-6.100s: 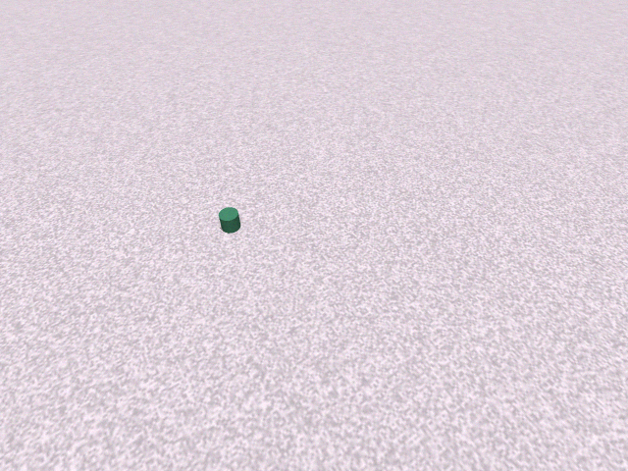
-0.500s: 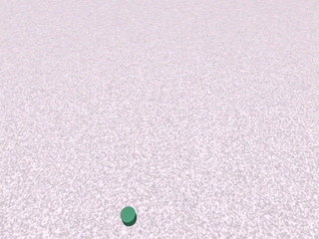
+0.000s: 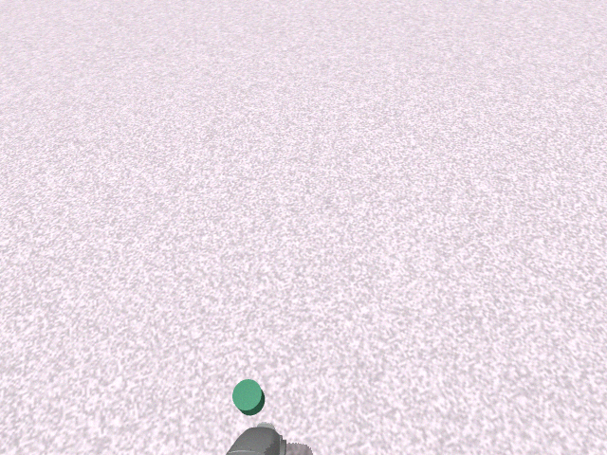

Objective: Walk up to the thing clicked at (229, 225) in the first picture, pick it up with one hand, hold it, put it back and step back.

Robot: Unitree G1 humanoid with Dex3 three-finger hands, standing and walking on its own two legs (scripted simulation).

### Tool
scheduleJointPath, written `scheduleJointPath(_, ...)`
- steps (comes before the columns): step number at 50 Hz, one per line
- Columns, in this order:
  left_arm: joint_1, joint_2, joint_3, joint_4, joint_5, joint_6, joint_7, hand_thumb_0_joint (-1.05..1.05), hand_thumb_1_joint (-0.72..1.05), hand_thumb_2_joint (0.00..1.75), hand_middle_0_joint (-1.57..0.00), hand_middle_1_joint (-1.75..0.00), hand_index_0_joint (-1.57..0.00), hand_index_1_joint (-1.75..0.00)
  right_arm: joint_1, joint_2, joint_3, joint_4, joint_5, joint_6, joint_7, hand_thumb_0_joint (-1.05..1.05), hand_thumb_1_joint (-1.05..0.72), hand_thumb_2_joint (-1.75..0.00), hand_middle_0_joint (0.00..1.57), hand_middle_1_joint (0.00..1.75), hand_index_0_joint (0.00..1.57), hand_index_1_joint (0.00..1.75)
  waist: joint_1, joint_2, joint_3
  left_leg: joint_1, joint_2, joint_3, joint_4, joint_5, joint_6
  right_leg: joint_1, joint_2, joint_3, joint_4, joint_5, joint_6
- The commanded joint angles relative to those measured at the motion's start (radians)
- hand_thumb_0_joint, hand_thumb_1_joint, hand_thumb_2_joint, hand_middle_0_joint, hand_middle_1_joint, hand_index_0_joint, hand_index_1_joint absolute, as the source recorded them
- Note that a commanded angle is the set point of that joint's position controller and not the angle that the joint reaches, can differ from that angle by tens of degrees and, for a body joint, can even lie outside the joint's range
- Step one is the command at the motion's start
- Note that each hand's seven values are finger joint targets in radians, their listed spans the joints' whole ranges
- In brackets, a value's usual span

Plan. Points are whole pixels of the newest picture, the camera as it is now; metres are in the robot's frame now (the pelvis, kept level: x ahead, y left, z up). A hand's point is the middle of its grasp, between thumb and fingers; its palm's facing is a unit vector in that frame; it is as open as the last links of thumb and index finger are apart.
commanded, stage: walk up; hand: left
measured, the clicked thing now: (249, 397) +0.35 +0.23 -0.73
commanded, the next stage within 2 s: none
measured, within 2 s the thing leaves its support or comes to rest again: neither
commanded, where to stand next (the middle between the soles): -0.03 +0.01 m, yaw -2 degrees
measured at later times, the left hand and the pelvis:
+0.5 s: hand out of the picture +0.01 +0.27 -0.17, palm faces -0.04 -0.90 -0.43, open 7.4 cm; pelvis -0.07 +0.00 -0.04, yaw -2 degrees
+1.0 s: hand out of the picture -0.07 +0.31 -0.16, palm faces +0.02 -0.93 -0.35, open 7.4 cm; pelvis -0.08 +0.03 -0.01, yaw +3 degrees
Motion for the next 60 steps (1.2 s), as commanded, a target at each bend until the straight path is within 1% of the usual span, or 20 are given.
scheduleJointPath(1,-0.115,0.257,0.055,-0.146,-0.018,0.017,0.03,0.0,0.9,0.9,-0.2,-0.3,-0.2,-0.3,0.062,-0.113,-0.029,-0.045,0.007,0.005,-0.018,0.0,-0.9,-0.9,0.2,0.3,0.2,0.3,-0.03,-0.248,-0.151,0.13,-0.03,0.058,-0.133,0.104,-0.004,-0.064,-0.217,0.076,0.087,0.819,-0.135)
scheduleJointPath(4,-0.106,0.233,0.047,-0.16,-0.036,0.045,0.026,0.0,0.9,0.9,-0.2,-0.3,-0.2,-0.3,0.092,-0.173,-0.054,-0.053,-0.003,-0.006,-0.025,0.0,-0.9,-0.9,0.2,0.3,0.2,0.3,-0.066,-0.124,-0.237,0.315,-0.015,0.045,-0.331,0.602,0.035,-0.14,-0.109,0.023,0.31,0.486,-0.042)
scheduleJointPath(5,-0.073,0.199,0.044,-0.169,-0.053,0.051,0.025,0.0,0.9,0.9,-0.2,-0.3,-0.2,-0.3,0.102,-0.235,-0.071,-0.072,-0.008,-0.01,-0.031,0.0,-0.9,-0.9,0.2,0.3,0.2,0.3,-0.077,0.043,-0.299,0.385,0.133,-0.102,-0.363,0.935,0.11,-0.187,0.007,-0.012,0.528,0.279,0.004)
scheduleJointPath(6,-0.003,0.168,0.044,-0.159,-0.057,0.067,0.033,0.0,0.9,0.9,-0.2,-0.3,-0.2,-0.3,0.084,-0.245,-0.07,-0.101,-0.008,-0.01,-0.037,0.0,-0.9,-0.9,0.2,0.3,0.2,0.3,-0.044,0.134,-0.345,0.45,0.275,-0.31,-0.383,1.106,0.204,-0.276,0.103,0.052,0.666,-0.351,0.007)
scheduleJointPath(7,0.046,0.2,0.05,-0.146,-0.045,0.084,0.045,0.0,0.9,0.9,-0.2,-0.3,-0.2,-0.3,0.069,-0.265,-0.075,-0.108,0.002,-0.007,-0.041,0.0,-0.9,-0.9,0.2,0.3,0.2,0.3,-0.039,0.095,-0.353,0.376,0.348,-0.341,-0.375,1.056,0.28,-0.239,0.075,0.148,0.78,-0.427,0.001)
scheduleJointPath(13,0.054,0.23,0.071,-0.124,-0.036,0.105,0.027,0.0,0.9,0.9,-0.2,-0.3,-0.2,-0.3,-0.089,-0.183,-0.062,-0.201,-0.013,0.015,-0.048,0.0,-0.9,-0.9,0.2,0.3,0.2,0.3,0.005,0.077,-0.253,0.155,0.207,-0.149,-0.409,0.485,0.212,-0.255,0.055,0.164,0.824,-0.242,0.007)
scheduleJointPath(22,0.169,0.214,0.096,-0.107,-0.002,0.068,0.011,0.0,0.9,0.9,-0.2,-0.3,-0.2,-0.3,-0.122,-0.199,-0.074,-0.252,-0.018,0.051,-0.024,0.0,-0.9,-0.9,0.2,0.3,0.2,0.3,0.042,0.127,-0.282,0.108,0.211,-0.164,-0.3,0.268,0.145,-0.053,-0.004,0.053,0.07,-0.044,-0.012)
scheduleJointPath(23,0.138,0.249,0.104,-0.123,0.018,0.056,0.009,0.0,0.9,0.9,-0.2,-0.3,-0.2,-0.3,-0.096,-0.157,-0.061,-0.249,-0.007,0.054,-0.021,0.0,-0.9,-0.9,0.2,0.3,0.2,0.3,0.028,-0.005,-0.241,-0.006,0.127,-0.108,-0.195,0.117,0.091,-0.047,-0.039,0.162,0.0,-0.096,-0.031)
scheduleJointPath(24,0.08,0.333,0.125,-0.163,0.039,0.048,0.009,0.0,0.9,0.9,-0.2,-0.3,-0.2,-0.3,-0.081,-0.1,-0.046,-0.262,0.002,0.048,-0.02,0.0,-0.9,-0.9,0.2,0.3,0.2,0.3,0.018,-0.302,-0.181,-0.205,-0.061,0.014,0.02,-0.155,0.01,-0.086,-0.275,0.528,-0.12,-0.141,-0.121)
scheduleJointPath(25,-0.015,0.455,0.148,-0.221,0.053,0.047,0.013,0.0,0.9,0.9,-0.2,-0.3,-0.2,-0.3,-0.166,-0.156,-0.063,-0.276,-0.004,0.043,-0.037,0.0,-0.9,-0.9,0.2,0.3,0.2,0.3,0.075,-0.379,-0.138,-0.135,-0.129,-0.102,0.249,-0.281,-0.021,-0.332,-0.471,0.712,-0.189,-0.026,-0.294)
scheduleJointPath(29,-0.168,0.242,0.102,-0.22,0.033,0.023,0.025,0.0,0.9,0.9,-0.2,-0.3,-0.2,-0.3,-0.001,-0.122,-0.051,-0.164,0.013,0.026,-0.029,0.0,-0.9,-0.9,0.2,0.3,0.2,0.3,-0.065,-0.175,-0.115,-0.105,-0.163,-0.14,0.396,-0.044,-0.014,-0.207,-0.168,0.19,-0.005,0.346,-0.109)
scheduleJointPath(33,0.08,0.292,0.129,-0.227,0.052,-0.007,-0.017,0.0,0.9,0.9,-0.2,-0.3,-0.2,-0.3,-0.017,-0.208,-0.052,-0.176,0.009,-0.024,-0.002,0.0,-0.9,-0.9,0.2,0.3,0.2,0.3,0.099,-0.303,-0.203,-0.255,-0.108,-0.002,0.149,-0.072,-0.039,0.192,-0.189,0.375,-0.162,-0.433,-0.18)
scheduleJointPath(36,0.169,0.314,0.145,-0.206,0.029,-0.01,-0.021,0.0,0.9,0.9,-0.2,-0.3,-0.2,-0.3,-0.091,-0.194,-0.045,-0.198,-0.011,-0.048,0.006,0.0,-0.9,-0.9,0.2,0.3,0.2,0.3,0.135,-0.236,-0.1,-0.322,-0.059,-0.045,-0.007,-0.13,-0.045,0.274,-0.289,0.457,-0.167,-0.35,-0.22)
scheduleJointPath(40,0.151,0.343,0.138,-0.224,0.021,-0.017,-0.035,0.0,0.9,0.9,-0.2,-0.3,-0.2,-0.3,-0.045,-0.158,-0.036,-0.187,-0.019,-0.075,0.022,0.0,-0.9,-0.9,0.2,0.3,0.2,0.3,0.079,-0.219,-0.044,-0.083,-0.01,0.018,-0.188,-0.149,0.001,0.072,-0.297,0.35,-0.167,-0.095,-0.216)
scheduleJointPath(43,0.012,0.31,0.107,-0.265,0.014,-0.012,-0.043,0.0,0.9,0.9,-0.2,-0.3,-0.2,-0.3,0.195,-0.142,-0.058,-0.109,-0.007,-0.092,0.019,0.0,-0.9,-0.9,0.2,0.3,0.2,0.3,-0.071,-0.154,-0.151,0.353,-0.063,0.109,-0.437,0.137,0.026,-0.156,-0.192,0.154,0.024,0.007,-0.143)
scheduleJointPath(45,0.037,0.192,0.068,-0.295,0.007,-0.006,-0.047,0.0,0.9,0.9,-0.2,-0.3,-0.2,-0.3,0.339,-0.251,-0.104,-0.089,-0.026,-0.098,-0.006,0.0,-0.9,-0.9,0.2,0.3,0.2,0.3,-0.127,0.179,-0.212,0.668,0.112,-0.242,-0.529,-0.101,0.083,-0.539,-0.013,0.002,0.455,-0.227,-0.042)
scheduleJointPath(46,0.034,0.205,0.072,-0.298,0.01,0.006,-0.043,0.0,0.9,0.9,-0.2,-0.3,-0.2,-0.3,0.316,-0.32,-0.109,-0.125,-0.041,-0.102,-0.011,0.0,-0.9,-0.9,0.2,0.3,0.2,0.3,-0.117,0.156,-0.17,0.546,0.331,-0.615,-0.622,-0.454,0.19,-0.68,0.022,0.075,0.606,-0.277,-0.027)
scheduleJointPath(47,0.02,0.31,0.098,-0.275,0.017,0.011,-0.039,0.0,0.9,0.9,-0.2,-0.3,-0.2,-0.3,0.248,-0.339,-0.113,-0.145,-0.015,-0.101,-0.009,0.0,-0.9,-0.9,0.2,0.3,0.2,0.3,-0.107,0.069,-0.072,0.351,0.39,-0.647,-0.677,-0.576,0.256,-0.615,-0.049,0.18,0.641,-0.24,-0.033)
scheduleJointPath(56,0.135,0.237,0.075,-0.149,-0.012,0.004,-0.051,0.0,0.9,0.9,-0.2,-0.3,-0.2,-0.3,0.03,-0.194,-0.036,-0.212,-0.014,-0.103,-0.008,0.0,-0.9,-0.9,0.2,0.3,0.2,0.3,0.008,0.165,0.027,-0.011,0.141,-0.039,-0.601,0.058,0.161,-0.272,-0.064,0.082,0.384,0.033,0.031)
scheduleJointPath(60,0.08,0.254,0.076,-0.142,-0.039,-0.005,0.009,0.0,0.9,0.9,-0.2,-0.3,-0.2,-0.3,0.035,-0.19,-0.041,-0.231,-0.017,-0.023,-0.004,0.0,-0.9,-0.9,0.2,0.3,0.2,0.3,-0.021,0.211,-0.052,0.107,0.127,-0.01,-0.358,0.605,0.184,-0.236,-0.029,0.002,0.29,0.052,0.042)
